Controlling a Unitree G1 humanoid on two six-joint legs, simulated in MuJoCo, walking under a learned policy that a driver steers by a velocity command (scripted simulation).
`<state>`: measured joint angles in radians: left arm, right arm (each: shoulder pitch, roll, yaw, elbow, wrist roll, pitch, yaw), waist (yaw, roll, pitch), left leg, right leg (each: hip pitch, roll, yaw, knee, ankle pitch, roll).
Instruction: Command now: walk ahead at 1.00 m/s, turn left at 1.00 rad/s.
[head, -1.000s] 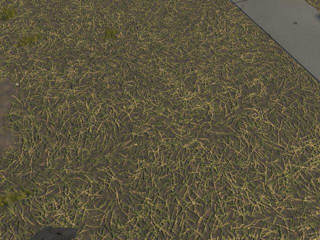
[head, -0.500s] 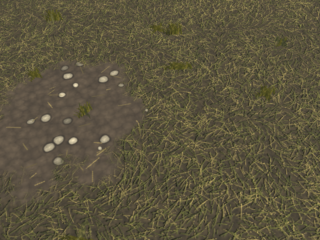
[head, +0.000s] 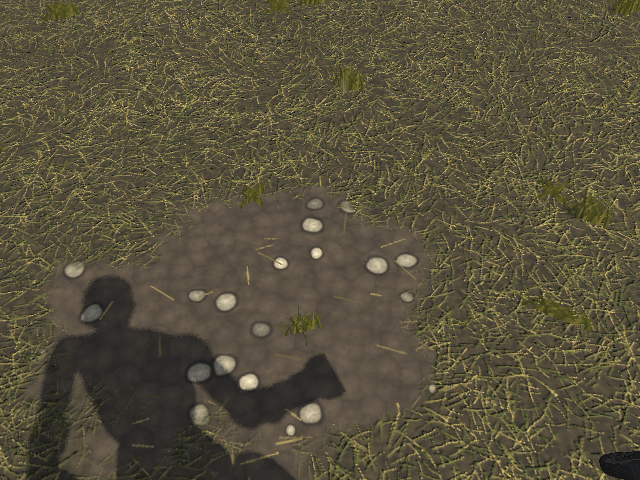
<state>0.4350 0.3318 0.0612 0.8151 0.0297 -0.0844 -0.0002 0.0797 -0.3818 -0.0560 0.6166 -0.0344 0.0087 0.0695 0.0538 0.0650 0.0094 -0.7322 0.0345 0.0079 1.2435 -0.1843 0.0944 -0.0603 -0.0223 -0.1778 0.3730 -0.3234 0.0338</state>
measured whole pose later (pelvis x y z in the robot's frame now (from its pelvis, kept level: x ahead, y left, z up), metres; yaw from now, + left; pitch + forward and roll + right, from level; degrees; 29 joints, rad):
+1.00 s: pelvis +0.84 +0.29 -0.02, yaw +52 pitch +3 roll -1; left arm 0.57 0.30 0.04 0.92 0.03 -0.09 -0.01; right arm -0.10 -0.30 0.01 0.57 -0.05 -0.03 0.09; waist 0.11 0.00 0.02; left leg -0.72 -0.01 0.05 0.73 -0.10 0.16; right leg 0.25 -0.04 -0.23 0.13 -0.39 0.08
